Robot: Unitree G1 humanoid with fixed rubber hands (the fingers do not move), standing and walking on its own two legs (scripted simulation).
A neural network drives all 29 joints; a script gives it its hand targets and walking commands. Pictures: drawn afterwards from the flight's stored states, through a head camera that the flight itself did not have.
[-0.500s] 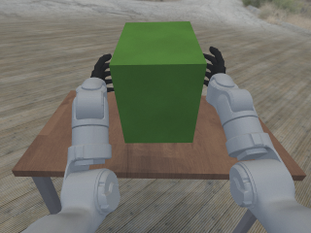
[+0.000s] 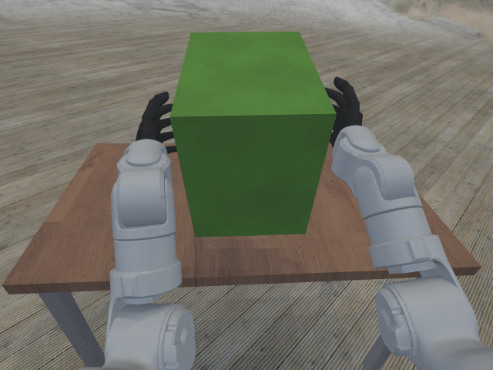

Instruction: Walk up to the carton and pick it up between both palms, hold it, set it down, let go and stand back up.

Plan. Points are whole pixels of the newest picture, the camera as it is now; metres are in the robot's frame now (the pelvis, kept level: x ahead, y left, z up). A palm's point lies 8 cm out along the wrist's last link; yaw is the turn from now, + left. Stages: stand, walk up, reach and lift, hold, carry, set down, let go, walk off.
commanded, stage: hold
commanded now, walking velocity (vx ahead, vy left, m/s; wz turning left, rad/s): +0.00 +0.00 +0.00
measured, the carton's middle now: (247, 132) +0.43 -0.03 +0.24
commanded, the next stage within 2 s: none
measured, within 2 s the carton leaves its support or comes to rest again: neither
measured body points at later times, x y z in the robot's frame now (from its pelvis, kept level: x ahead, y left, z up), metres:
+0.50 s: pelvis -0.01 -0.01 +0.00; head -0.08 +0.02 +0.44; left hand +0.37 +0.12 +0.27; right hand +0.36 -0.16 +0.29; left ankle +0.01 +0.11 -0.75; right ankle -0.01 -0.10 -0.75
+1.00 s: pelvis -0.01 -0.01 +0.00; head -0.06 -0.01 +0.45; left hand +0.35 +0.13 +0.25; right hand +0.37 -0.14 +0.26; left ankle +0.01 +0.11 -0.75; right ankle -0.01 -0.10 -0.75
